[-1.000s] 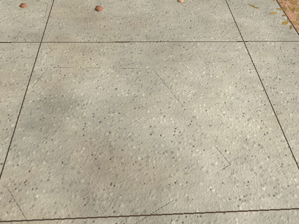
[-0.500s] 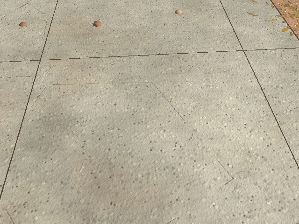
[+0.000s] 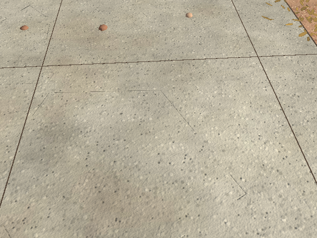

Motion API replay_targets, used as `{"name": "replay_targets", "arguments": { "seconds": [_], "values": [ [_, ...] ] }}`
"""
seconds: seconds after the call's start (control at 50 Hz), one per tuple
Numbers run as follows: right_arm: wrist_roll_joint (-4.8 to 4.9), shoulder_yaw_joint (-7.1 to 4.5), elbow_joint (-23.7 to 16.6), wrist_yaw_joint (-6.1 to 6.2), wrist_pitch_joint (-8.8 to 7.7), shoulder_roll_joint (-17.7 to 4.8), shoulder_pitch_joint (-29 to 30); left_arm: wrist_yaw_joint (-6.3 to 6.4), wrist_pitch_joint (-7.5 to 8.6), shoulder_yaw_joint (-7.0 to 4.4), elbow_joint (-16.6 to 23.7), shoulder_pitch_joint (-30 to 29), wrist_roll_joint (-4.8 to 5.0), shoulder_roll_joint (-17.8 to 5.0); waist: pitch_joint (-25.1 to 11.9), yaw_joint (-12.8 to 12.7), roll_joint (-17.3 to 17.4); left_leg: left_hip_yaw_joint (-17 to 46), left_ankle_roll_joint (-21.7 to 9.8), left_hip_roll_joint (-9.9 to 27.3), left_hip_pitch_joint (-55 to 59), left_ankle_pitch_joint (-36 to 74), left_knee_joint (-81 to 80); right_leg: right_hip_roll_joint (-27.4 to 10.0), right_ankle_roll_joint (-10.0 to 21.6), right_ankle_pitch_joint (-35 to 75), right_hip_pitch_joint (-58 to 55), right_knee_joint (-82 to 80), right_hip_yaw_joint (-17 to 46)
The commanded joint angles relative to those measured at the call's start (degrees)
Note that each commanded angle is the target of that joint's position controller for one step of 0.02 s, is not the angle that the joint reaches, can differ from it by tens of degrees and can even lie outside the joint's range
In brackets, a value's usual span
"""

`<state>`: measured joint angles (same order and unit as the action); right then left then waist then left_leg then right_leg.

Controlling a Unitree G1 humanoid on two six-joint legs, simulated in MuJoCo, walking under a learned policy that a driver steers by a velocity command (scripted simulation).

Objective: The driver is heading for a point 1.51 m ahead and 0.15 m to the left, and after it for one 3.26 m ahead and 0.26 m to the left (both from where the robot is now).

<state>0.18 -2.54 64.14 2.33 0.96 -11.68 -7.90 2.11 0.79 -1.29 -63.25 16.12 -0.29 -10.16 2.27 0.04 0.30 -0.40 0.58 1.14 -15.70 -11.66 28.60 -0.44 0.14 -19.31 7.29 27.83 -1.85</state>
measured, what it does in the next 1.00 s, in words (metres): shifts its weight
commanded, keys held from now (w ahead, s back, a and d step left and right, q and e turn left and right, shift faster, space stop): no key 0.76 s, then w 0.24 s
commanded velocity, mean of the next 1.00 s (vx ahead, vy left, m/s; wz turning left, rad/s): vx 0.05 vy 0.00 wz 0.00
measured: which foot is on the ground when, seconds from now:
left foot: down 0.00-1.00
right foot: down 0.00-1.00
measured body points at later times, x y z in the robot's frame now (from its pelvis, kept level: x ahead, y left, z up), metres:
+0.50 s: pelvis +0.00 +0.00 +0.00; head +0.01 +0.00 +0.45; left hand -0.02 +0.23 -0.16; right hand +0.04 -0.24 -0.16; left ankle +0.04 +0.13 -0.74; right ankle -0.05 -0.12 -0.74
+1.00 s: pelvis +0.05 +0.02 -0.01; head +0.05 +0.04 +0.44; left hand -0.02 +0.26 -0.16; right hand +0.09 -0.23 -0.15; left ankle +0.06 +0.12 -0.73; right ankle -0.05 -0.12 -0.74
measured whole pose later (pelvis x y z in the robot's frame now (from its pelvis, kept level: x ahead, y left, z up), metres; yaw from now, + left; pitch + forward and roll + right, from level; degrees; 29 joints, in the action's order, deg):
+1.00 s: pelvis +0.05 +0.02 -0.01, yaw +0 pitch +0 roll +0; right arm 2.0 -2.7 63.3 0.2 -3.9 -11.3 -13.5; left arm 1.8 2.9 -3.0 -62.1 26.3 1.7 -11.7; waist -0.6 -1.2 -2.3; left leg -4.4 -4.6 0.7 -18.7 -22.6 38.2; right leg -2.4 -0.2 -24.3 4.7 28.7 -0.9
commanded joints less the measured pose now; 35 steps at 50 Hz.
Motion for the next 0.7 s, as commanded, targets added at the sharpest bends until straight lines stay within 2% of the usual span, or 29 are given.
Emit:
{"name": "replay_targets", "arguments": {
  "seconds": [0.02, 0.7],
  "values": [
    [-0.02, -0.78, -1.2, 0.19, -0.37, -5.6, -0.6, 0.19, 0.28, -0.71, 0.7, 4.1, 0.00, -5.1, -0.1, 0.1, -0.6, 1.2, -2.3, 1.3, 6.6, 9.1, -2.8, -1.8, 0.9, 7.2, 8.1, -6.8, 1.5],
    [0.16, -0.09, -0.1, 0.45, -0.48, -4.3, -4.7, 0.25, 0.51, -0.17, 0.6, 9.2, 0.20, -3.6, 0.9, 0.1, -0.5, 1.3, -2.1, 1.1, 5.8, 8.7, -2.8, -1.4, 1.0, 6.9, 8.7, -7.0, 1.2]
  ]
}}
Velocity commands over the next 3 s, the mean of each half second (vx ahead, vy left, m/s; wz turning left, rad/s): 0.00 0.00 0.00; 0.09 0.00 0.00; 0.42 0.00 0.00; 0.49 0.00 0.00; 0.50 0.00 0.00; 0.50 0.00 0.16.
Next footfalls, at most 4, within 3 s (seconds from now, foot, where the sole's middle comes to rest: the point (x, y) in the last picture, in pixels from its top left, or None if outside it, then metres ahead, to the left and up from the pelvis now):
1.52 right None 0.49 -0.10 -0.77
2.08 left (136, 175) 0.80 0.14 -0.77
2.62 right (184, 124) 1.12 -0.10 -0.77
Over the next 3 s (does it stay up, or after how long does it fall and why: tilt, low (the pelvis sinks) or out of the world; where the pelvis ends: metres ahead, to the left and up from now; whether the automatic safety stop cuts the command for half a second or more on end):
stays up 1.14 -0.02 0.01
